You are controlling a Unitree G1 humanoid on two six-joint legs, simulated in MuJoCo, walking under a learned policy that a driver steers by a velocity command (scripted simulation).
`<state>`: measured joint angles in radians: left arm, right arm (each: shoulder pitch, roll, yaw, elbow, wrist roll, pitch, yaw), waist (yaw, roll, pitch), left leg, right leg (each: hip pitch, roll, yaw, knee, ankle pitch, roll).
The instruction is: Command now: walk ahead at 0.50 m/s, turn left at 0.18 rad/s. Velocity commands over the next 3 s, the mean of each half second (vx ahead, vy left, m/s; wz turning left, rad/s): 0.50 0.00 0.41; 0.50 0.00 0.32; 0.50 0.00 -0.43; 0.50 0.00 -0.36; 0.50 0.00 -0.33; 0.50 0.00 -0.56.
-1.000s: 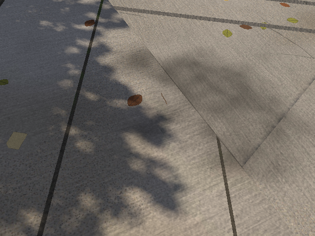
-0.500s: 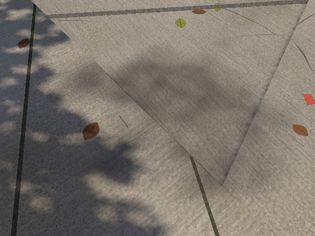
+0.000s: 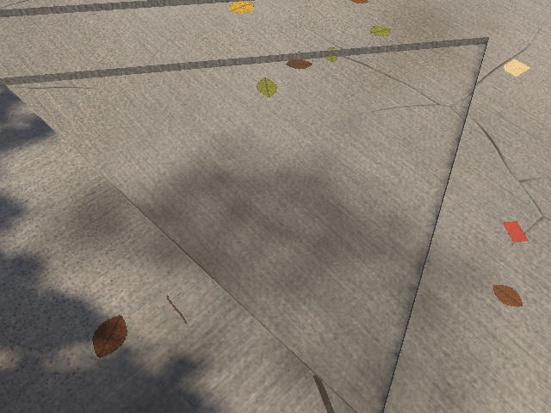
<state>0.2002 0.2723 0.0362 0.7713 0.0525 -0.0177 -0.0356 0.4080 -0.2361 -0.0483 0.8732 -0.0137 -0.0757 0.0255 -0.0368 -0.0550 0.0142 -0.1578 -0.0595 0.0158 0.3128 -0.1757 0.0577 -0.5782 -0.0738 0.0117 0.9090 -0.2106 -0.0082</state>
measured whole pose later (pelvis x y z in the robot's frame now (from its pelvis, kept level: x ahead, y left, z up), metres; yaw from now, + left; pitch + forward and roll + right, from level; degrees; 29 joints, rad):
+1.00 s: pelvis +0.48 +0.11 +0.00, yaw +24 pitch +0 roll +0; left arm 0.18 0.29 0.07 0.78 0.00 -0.07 -0.01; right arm 0.29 -0.23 -0.04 0.82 -0.01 -0.08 0.01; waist -0.02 -0.03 0.02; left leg -0.07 -0.12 0.07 0.30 -0.22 0.13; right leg -0.69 -0.11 0.05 0.90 0.07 0.00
